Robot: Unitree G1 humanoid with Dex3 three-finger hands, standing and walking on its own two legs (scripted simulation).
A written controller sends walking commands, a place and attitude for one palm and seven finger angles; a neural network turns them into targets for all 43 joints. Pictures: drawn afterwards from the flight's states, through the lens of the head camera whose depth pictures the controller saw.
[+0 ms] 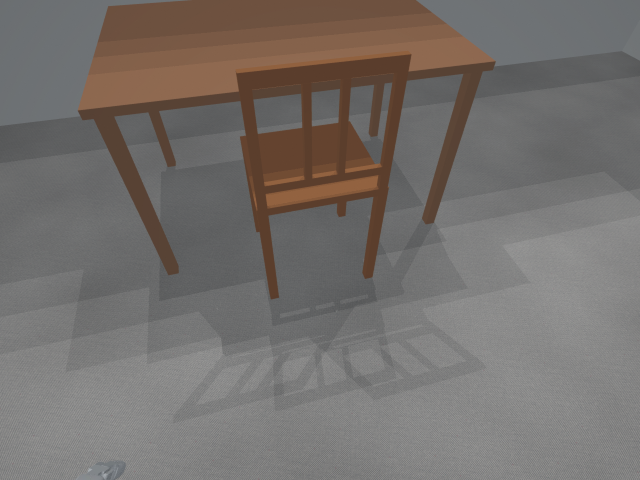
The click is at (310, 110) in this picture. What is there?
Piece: chair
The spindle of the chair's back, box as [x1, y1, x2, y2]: [301, 83, 311, 179]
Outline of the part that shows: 301,84 303,165 305,179 311,178 311,94 310,83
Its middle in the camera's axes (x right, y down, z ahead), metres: -0.04 -0.27 +0.99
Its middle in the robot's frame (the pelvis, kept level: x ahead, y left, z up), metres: +0.91 +0.09 -0.08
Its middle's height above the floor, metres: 0.69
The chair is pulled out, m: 0.00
